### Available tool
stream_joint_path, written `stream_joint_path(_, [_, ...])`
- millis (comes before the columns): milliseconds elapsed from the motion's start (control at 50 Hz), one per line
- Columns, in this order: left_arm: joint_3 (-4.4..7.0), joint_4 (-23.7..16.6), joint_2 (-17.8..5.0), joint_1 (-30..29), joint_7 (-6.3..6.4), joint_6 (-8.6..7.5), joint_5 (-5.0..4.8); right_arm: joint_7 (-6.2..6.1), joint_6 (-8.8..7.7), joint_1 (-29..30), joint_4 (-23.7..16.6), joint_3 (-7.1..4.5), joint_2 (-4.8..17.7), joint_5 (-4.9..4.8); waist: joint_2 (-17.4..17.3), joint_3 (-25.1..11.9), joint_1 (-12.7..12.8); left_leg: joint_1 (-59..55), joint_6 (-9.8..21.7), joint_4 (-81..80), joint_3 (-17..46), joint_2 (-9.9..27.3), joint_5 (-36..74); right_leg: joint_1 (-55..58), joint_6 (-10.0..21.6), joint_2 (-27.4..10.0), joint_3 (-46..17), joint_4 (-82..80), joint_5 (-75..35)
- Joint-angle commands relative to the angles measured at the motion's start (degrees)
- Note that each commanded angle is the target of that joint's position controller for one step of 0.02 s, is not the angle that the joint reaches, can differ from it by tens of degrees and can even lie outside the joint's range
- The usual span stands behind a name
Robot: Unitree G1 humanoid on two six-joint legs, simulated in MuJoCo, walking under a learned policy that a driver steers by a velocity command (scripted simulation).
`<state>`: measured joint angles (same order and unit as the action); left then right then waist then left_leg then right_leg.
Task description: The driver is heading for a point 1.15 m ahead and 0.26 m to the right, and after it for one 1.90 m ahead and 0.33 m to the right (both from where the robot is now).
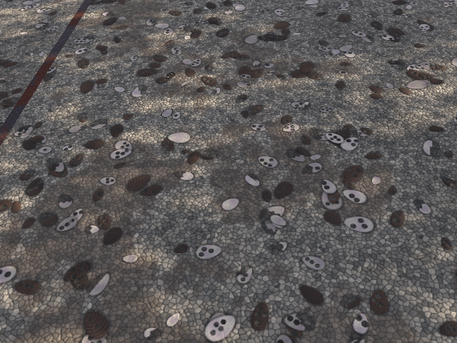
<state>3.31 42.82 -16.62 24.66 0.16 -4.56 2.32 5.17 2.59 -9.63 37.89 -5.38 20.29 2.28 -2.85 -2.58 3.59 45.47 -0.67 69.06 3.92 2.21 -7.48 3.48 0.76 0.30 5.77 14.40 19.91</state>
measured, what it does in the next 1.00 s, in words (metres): walks ahead, turning right: left foot, then right foot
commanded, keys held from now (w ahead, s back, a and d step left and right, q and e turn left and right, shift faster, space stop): w+e+shift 1.00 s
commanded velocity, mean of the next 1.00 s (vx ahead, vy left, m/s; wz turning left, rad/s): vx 0.94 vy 0.00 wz -0.55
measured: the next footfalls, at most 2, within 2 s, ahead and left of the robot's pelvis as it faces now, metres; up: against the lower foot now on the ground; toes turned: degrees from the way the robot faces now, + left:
left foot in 0.20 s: +0.28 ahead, +0.17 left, +0.00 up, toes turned +6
right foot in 0.66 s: +0.70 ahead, +0.01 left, +0.00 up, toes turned -21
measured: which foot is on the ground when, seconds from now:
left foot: up 0.00-0.18, down 0.20-0.62, up 0.64-1.00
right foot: down 0.00-0.20, up 0.22-0.64, down 0.66-1.00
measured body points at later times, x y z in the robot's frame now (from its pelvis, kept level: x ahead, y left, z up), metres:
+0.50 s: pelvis +0.38 +0.09 -0.01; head +0.39 +0.08 +0.44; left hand +0.54 +0.33 -0.12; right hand +0.32 -0.19 -0.14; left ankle +0.24 +0.16 -0.74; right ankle +0.51 -0.05 -0.65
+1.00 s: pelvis +0.84 -0.01 -0.01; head +0.87 -0.03 +0.44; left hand +0.98 +0.26 -0.13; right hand +0.97 -0.32 -0.05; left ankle +1.12 +0.05 -0.70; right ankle +0.66 +0.03 -0.74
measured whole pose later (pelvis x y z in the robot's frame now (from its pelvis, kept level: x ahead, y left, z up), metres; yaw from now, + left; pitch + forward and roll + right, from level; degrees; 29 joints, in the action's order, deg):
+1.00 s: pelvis +0.84 -0.01 -0.01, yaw -36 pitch +3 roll +0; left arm 4.8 48.9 -18.5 25.5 -1.0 -4.1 0.0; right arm 0.9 -3.4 2.5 32.4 2.1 14.9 1.6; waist 0.3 1.9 7.7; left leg 38.2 -2.8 33.9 5.3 5.9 0.9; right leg 4.0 8.6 9.2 -13.8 18.5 22.6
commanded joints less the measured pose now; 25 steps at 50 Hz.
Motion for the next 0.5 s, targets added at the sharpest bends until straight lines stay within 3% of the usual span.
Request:
stream_joint_path(20, [1.07, -1.00, -6.18, 2.42, -0.05, -1.48, 0.25, 1.02, -1.19, 12.25, -6.65, 0.44, 1.95, 0.27, 7.57, 13.07, 2.30, 10.05, 1.14, -4.99, -1.00, 0.07, 1.91, -3.79, 4.14, -13.42, -6.86, -10.18, -1.93])
stream_joint_path(80, [0.55, 2.62, -6.20, 5.52, 0.14, -1.60, -0.08, 1.31, -2.31, 17.03, -8.61, 1.86, 0.08, 0.42, 8.38, 15.01, 2.40, 4.94, 4.21, -19.13, -4.65, -1.56, -0.79, -1.60, 6.28, -15.35, -5.31, -13.42, -12.56])
stream_joint_path(120, [0.35, 5.53, -7.30, 6.07, 0.31, -0.90, -0.73, 0.93, -2.74, 17.96, -9.22, 2.72, -0.54, 0.75, 9.57, 14.14, 0.86, -3.10, 7.14, -27.74, -11.41, -1.92, -5.98, 1.35, 7.49, -15.56, -3.13, -11.88, -34.30])
stream_joint_path(140, [0.26, 6.86, -8.32, 6.15, 0.38, -0.64, -0.98, 0.16, -2.88, 15.45, -8.54, 2.81, -0.76, 0.84, 10.96, 11.45, -1.05, -11.48, 8.68, -29.93, -13.83, -4.64, -9.70, 1.65, 7.54, -15.34, -1.71, -6.23, -55.86])
stream_joint_path(160, [0.42, 8.31, -10.36, 6.85, 0.50, -0.39, -0.85, -0.91, -3.15, 8.52, -6.98, 2.15, 0.45, 0.68, 12.80, 5.95, -5.03, -22.48, 9.73, -29.22, -14.20, -7.99, -13.28, 1.20, 7.66, -16.67, -1.80, 4.02, -76.20])
stream_joint_path(180, [0.73, 8.84, -12.29, 5.27, 0.65, -0.24, -1.31, -2.07, -3.83, -5.05, -3.45, 0.97, 2.89, 0.44, 13.45, -1.29, -12.20, -39.70, 10.62, -32.43, -11.01, -8.43, -11.06, -4.65, 6.94, -16.41, -1.91, 18.22, -78.48])
stream_joint_path(200, [0.40, 7.09, -11.28, 1.31, 0.40, -0.71, -1.90, -3.36, -4.52, -17.77, -0.11, -0.80, 7.58, 1.28, 11.21, -8.86, -19.40, -60.66, 11.33, -35.85, 0.30, 0.66, -13.97, -20.47, 5.94, -13.04, -1.45, 37.32, -59.00])
stream_joint_path(220, [-1.97, 2.77, 0.12, 4.71, -1.19, -1.24, -3.22, -4.30, -5.51, -19.93, 0.74, -2.13, 14.27, 2.37, -7.86, -20.42, -13.26, -78.64, 12.32, -42.81, 29.55, 22.40, -37.19, -41.77, 5.08, -2.30, -5.15, 59.47, 7.44])
stream_joint_path(240, [-0.02, 2.55, -6.85, -1.70, -0.92, -1.68, -3.42, -4.88, -5.60, -21.33, 0.25, -1.79, 12.56, 1.60, -0.26, -21.72, -16.94, -69.28, 10.05, -52.61, 40.00, 24.24, -39.22, -42.59, 6.91, -0.69, -14.32, 65.83, 4.14])
stream_joint_path(260, [0.58, 1.06, -6.67, -6.01, -0.82, -1.21, -3.73, -5.01, -5.70, -16.06, 2.82, -0.82, 9.69, 1.75, 0.48, -8.14, -12.45, -59.32, 7.95, -52.62, 28.57, 20.64, -32.13, -46.07, 7.15, -3.67, -12.94, 65.72, -3.30])
stream_joint_path(280, [-0.14, 1.82, -4.34, -4.85, -1.21, -0.96, -3.34, -4.74, -6.07, -11.95, 3.02, 0.12, 5.68, 1.38, 0.88, -1.01, -9.29, -50.35, 7.56, -54.47, 20.27, 18.59, -23.10, -44.75, 6.59, -6.29, -10.94, 62.36, -7.15])
stream_joint_path(300, [-0.13, 3.58, -3.00, -3.08, -1.64, 0.01, -2.61, -4.67, -6.48, -8.85, 3.06, 0.75, 3.35, 0.96, -0.78, 1.93, -6.59, -44.79, 6.13, -56.23, 12.91, 15.59, -17.87, -42.14, 5.77, -7.55, -10.41, 60.21, -8.11])
stream_joint_path(320, [-0.30, 5.13, -1.38, 0.16, -2.09, 1.28, -1.70, -4.82, -6.78, -8.04, 3.59, 1.50, 1.05, 0.22, -2.62, 3.53, -4.20, -40.38, 5.12, -57.94, 7.03, 13.53, -15.94, -39.59, 4.99, -8.31, -9.88, 59.80, -8.85])
stream_joint_path(340, [-0.31, 5.71, -0.25, 0.50, -2.46, 2.32, -1.56, -4.74, -7.23, -8.35, 4.33, 1.98, -0.87, -0.26, -3.19, 4.48, -3.40, -38.43, 4.64, -59.05, 3.41, 12.84, -13.50, -39.03, 4.63, -8.76, -9.44, 59.89, -9.04])
stream_joint_path(380, [-0.23, 4.08, 0.86, -4.11, -3.16, 3.69, -1.54, -4.49, -8.30, -9.43, 6.44, 2.18, -2.12, -1.36, -2.66, 8.59, -2.51, -37.71, 2.93, -61.51, -3.72, 11.54, -5.56, -44.21, 4.21, -9.31, -8.33, 59.96, -11.19])
stream_joint_path(460, [-1.04, -0.15, 1.52, -14.31, -4.09, 3.95, -2.08, -4.33, -9.67, -10.66, 8.68, 2.64, -3.80, -0.90, -3.14, 12.66, -2.05, -35.87, 1.13, -63.74, -16.75, 6.73, 14.60, -46.85, 4.91, -6.86, -2.54, 50.98, -21.36])
stream_joint_path(500, [-1.48, -2.00, 0.78, -18.18, -4.74, 3.67, -1.86, -5.22, -9.70, -12.13, 9.80, 2.69, -2.54, -0.95, -0.91, 13.07, -1.85, -39.43, 0.64, -63.78, -20.13, 6.56, 28.31, -46.14, 6.19, -5.24, 1.23, 42.87, -23.50])
Keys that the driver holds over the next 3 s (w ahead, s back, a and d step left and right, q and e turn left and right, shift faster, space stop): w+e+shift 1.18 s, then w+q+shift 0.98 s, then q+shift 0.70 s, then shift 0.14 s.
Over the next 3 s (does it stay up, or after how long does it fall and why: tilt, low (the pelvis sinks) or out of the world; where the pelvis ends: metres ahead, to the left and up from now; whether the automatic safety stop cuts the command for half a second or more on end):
stays up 2.03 -0.68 0.00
